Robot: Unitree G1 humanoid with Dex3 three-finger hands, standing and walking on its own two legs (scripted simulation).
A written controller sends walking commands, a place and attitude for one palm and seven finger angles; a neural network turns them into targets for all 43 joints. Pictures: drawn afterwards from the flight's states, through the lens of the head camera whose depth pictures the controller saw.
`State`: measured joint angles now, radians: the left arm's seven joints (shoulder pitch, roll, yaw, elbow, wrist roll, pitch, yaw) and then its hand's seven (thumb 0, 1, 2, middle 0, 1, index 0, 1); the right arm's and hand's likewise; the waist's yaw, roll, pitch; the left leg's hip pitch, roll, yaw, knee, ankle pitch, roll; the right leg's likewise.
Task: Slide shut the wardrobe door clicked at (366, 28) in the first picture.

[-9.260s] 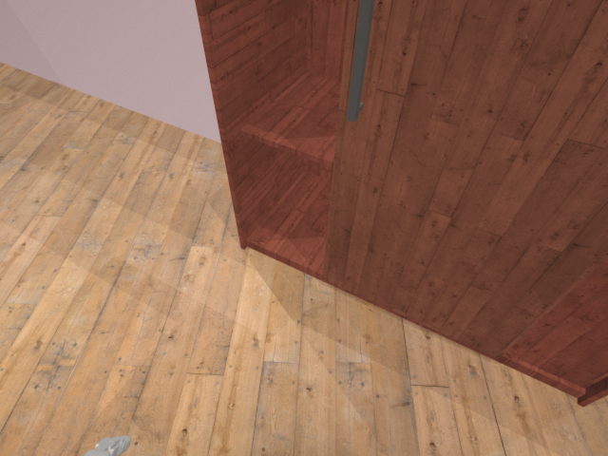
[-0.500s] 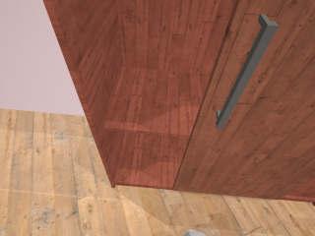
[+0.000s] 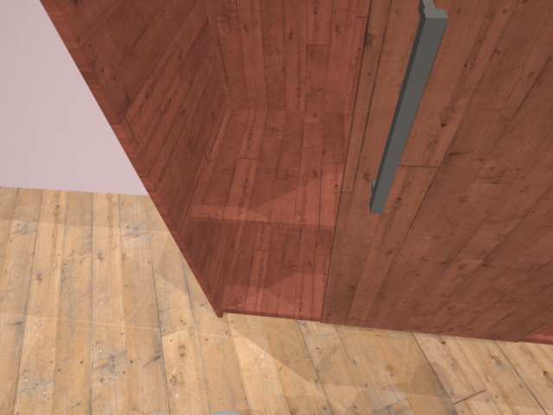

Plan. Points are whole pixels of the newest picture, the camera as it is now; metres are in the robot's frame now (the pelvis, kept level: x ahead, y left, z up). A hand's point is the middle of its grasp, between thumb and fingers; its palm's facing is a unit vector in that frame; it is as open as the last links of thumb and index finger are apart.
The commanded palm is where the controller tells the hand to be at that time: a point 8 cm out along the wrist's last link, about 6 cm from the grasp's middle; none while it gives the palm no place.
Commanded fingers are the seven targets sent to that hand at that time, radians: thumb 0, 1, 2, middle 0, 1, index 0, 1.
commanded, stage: come to a stop and stand still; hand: right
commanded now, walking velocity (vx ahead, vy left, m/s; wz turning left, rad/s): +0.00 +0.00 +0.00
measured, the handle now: (395, 128) +0.45 -0.14 +0.17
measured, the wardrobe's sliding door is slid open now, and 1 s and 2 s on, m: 0.37 0.37 0.37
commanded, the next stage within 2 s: look again from close up in 1.44 s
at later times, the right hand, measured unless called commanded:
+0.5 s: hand out of the picture -0.04 -0.10 -0.18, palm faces +0.08 +0.98 -0.17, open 7.3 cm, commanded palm none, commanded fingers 0.00 -0.90 -0.90 0.20 0.30 0.20 0.30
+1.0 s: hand out of the picture -0.03 -0.16 -0.18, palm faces +0.06 +0.98 -0.21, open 7.4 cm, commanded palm none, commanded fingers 0.00 -0.90 -0.90 0.20 0.30 0.20 0.30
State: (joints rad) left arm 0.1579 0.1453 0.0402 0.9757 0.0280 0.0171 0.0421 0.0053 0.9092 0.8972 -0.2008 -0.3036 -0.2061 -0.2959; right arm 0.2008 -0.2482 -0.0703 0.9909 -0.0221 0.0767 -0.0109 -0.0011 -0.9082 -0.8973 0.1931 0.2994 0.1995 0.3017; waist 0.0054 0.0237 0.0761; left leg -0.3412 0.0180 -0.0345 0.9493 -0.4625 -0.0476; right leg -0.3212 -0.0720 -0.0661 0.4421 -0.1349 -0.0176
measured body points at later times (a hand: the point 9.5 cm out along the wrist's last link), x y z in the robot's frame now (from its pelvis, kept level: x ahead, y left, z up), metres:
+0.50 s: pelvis -0.03 +0.06 +0.00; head -0.02 +0.06 +0.45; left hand -0.06 +0.26 -0.17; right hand -0.05 -0.16 -0.16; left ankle -0.06 +0.16 -0.74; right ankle -0.02 -0.09 -0.74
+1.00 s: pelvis -0.05 +0.02 -0.01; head -0.06 +0.02 +0.44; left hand -0.01 +0.25 -0.16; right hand -0.03 -0.21 -0.16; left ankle -0.06 +0.16 -0.74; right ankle -0.02 -0.09 -0.74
